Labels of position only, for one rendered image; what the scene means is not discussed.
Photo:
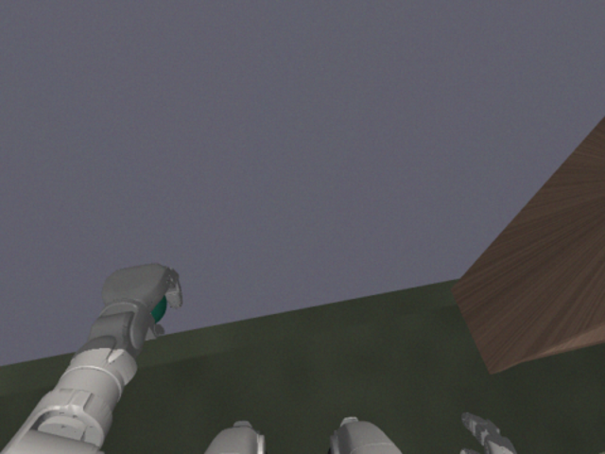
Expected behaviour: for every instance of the right robot hand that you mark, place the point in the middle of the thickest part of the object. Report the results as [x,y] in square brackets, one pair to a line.
[487,433]

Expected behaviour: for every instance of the bookshelf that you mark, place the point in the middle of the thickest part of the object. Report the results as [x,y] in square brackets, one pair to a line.
[539,289]

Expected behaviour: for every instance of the left robot arm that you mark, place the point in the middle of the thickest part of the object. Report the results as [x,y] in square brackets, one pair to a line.
[76,416]

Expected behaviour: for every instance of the ball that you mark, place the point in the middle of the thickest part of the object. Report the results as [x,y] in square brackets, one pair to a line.
[159,310]

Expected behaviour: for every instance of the left robot hand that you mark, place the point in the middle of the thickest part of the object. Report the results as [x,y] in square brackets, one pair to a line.
[147,284]

